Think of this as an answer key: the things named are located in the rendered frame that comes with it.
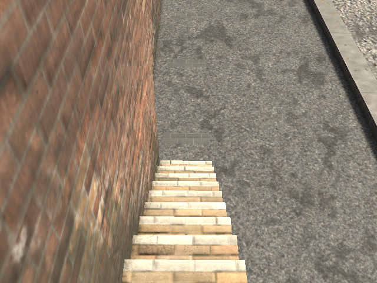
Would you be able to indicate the stairs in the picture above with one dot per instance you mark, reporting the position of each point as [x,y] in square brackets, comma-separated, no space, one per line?
[185,235]

